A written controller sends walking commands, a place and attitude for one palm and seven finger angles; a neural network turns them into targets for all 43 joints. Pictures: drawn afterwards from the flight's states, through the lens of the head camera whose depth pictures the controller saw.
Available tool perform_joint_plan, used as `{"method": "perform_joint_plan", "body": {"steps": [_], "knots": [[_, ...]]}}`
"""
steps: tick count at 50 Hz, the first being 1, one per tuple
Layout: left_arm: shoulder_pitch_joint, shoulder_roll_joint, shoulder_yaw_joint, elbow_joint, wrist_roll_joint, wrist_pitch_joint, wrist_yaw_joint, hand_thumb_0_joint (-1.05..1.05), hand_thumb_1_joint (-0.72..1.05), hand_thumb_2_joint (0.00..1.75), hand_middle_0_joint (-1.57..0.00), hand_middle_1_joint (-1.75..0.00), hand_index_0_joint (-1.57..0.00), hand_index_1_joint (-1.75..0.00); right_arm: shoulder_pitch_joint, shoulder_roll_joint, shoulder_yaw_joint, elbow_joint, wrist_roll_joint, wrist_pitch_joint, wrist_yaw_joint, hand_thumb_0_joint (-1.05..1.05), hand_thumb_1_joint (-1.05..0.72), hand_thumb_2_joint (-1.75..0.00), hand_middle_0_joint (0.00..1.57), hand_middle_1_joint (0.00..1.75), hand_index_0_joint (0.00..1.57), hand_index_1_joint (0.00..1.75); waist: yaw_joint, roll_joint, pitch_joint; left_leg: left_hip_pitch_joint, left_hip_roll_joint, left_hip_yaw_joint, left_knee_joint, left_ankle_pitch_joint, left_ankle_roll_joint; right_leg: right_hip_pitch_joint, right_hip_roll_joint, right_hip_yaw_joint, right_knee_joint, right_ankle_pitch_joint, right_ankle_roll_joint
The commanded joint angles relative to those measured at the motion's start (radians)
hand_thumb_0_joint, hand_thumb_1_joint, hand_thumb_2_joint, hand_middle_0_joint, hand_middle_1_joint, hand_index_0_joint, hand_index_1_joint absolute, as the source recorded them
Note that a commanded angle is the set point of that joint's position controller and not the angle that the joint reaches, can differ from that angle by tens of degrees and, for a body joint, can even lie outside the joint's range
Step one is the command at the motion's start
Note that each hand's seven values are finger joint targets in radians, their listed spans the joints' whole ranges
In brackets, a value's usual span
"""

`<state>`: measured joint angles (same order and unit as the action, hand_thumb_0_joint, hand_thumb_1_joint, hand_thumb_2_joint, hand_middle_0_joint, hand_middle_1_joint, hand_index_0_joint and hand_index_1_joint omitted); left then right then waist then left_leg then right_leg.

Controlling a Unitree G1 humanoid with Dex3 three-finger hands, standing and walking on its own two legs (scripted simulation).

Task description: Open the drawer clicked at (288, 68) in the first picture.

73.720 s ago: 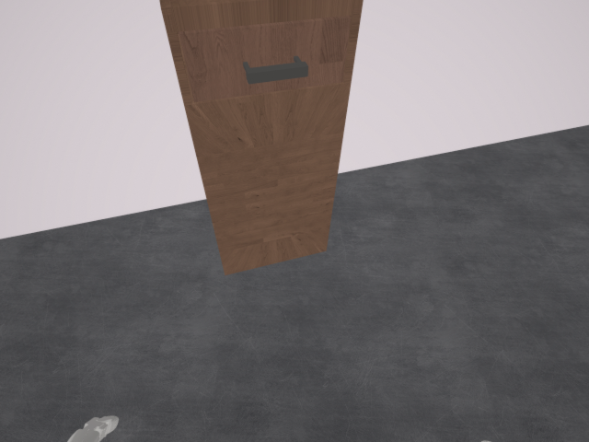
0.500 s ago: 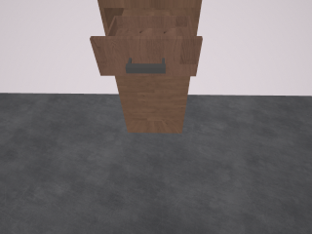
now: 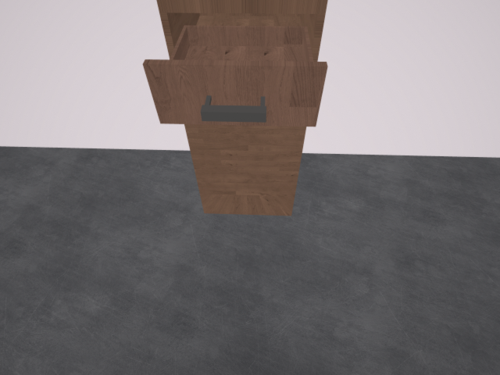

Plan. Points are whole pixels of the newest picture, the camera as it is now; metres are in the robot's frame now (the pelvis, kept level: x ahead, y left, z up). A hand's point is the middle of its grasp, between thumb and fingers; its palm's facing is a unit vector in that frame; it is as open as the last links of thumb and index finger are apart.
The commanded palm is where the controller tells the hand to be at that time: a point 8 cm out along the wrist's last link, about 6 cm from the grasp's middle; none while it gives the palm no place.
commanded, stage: stand and wait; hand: left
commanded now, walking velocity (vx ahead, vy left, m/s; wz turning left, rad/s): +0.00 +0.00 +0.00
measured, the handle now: (234, 107) +0.63 +0.07 +0.07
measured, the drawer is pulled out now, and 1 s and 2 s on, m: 0.26 0.26 0.26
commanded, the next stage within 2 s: none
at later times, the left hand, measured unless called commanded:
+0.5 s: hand out of the picture +0.01 +0.16 -0.17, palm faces +0.04 -0.98 -0.20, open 7.4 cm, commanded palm none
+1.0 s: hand out of the picture +0.02 +0.16 -0.18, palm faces +0.04 -0.98 -0.19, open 7.4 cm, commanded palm none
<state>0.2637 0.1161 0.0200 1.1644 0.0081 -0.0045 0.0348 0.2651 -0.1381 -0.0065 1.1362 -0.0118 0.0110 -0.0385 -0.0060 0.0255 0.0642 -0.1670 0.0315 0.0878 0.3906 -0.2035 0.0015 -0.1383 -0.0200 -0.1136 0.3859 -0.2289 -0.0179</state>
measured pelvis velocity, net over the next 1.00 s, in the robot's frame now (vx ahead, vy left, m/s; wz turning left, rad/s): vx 0.02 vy -0.01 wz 0.00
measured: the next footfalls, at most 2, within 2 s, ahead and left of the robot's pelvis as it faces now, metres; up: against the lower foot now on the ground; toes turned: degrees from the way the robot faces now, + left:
none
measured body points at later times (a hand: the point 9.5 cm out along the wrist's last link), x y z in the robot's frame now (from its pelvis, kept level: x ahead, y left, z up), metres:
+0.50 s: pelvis +0.01 -0.01 +0.00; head +0.04 -0.02 +0.45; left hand +0.01 +0.22 -0.16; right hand +0.00 -0.22 -0.17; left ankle +0.00 +0.12 -0.74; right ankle -0.01 -0.10 -0.74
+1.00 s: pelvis +0.02 -0.01 +0.00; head +0.05 -0.01 +0.45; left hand +0.02 +0.22 -0.16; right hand +0.01 -0.22 -0.16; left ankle +0.00 +0.12 -0.74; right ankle -0.01 -0.10 -0.74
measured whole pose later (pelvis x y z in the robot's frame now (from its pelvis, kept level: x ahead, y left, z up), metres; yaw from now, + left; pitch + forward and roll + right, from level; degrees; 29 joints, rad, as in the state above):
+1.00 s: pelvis +0.02 -0.01 +0.00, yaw +0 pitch -1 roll +0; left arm 0.25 0.14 0.02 1.16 0.01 -0.01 0.03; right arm 0.25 -0.15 0.00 1.14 -0.01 0.01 -0.04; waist -0.01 0.01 0.07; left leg -0.13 0.04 0.08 0.37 -0.22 -0.01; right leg -0.10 -0.01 -0.12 0.35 -0.24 -0.02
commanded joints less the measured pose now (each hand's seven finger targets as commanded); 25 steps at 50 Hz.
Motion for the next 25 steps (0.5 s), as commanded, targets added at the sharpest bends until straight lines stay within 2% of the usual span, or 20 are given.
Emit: {"method": "perform_joint_plan", "body": {"steps": [1,8,14,21,25], "knots": [[0.07,0.111,0.013,-0.018,0.002,-0.012,0.006,0.0,0.9,0.9,-0.2,-0.3,-0.2,-0.3,0.08,-0.073,-0.012,-0.011,-0.002,-0.011,-0.006,0.0,-0.9,-0.9,0.2,0.3,0.2,0.3,-0.006,-0.022,0.019,0.013,0.091,-0.089,-0.067,0.121,0.018,-0.039,-0.098,0.097,-0.085,0.106,-0.018],[0.063,0.118,0.015,-0.023,0.001,-0.015,0.006,0.0,0.9,0.9,-0.2,-0.3,-0.2,-0.3,0.081,-0.079,-0.012,-0.009,-0.003,-0.013,-0.008,0.0,-0.9,-0.9,0.2,0.3,0.2,0.3,-0.007,-0.02,-0.018,0.028,0.091,-0.088,-0.059,0.155,0.017,-0.007,-0.099,0.098,-0.083,0.152,-0.02],[0.064,0.126,0.016,-0.028,0.002,-0.016,0.007,0.0,0.9,0.9,-0.2,-0.3,-0.2,-0.3,0.082,-0.079,-0.012,-0.007,-0.001,-0.013,-0.008,0.0,-0.9,-0.9,0.2,0.3,0.2,0.3,-0.004,-0.04,-0.013,0.031,0.092,-0.086,-0.057,0.182,0.017,0.002,-0.101,0.088,-0.083,0.189,-0.02],[0.058,0.126,0.014,-0.027,0.001,-0.014,0.006,0.0,0.9,0.9,-0.2,-0.3,-0.2,-0.3,0.075,-0.08,-0.011,-0.002,-0.003,-0.011,-0.008,0.0,-0.9,-0.9,0.2,0.3,0.2,0.3,-0.004,-0.013,0.005,0.033,0.091,-0.084,-0.061,0.171,0.015,-0.006,-0.102,0.093,-0.09,0.176,-0.021],[0.056,0.127,0.015,-0.029,0.001,-0.015,0.006,0.0,0.9,0.9,-0.2,-0.3,-0.2,-0.3,0.077,-0.083,-0.011,-0.004,-0.003,-0.011,-0.009,0.0,-0.9,-0.9,0.2,0.3,0.2,0.3,-0.007,-0.025,-0.001,0.035,0.092,-0.083,-0.06,0.176,0.014,0.003,-0.102,0.09,-0.09,0.189,-0.02]]}}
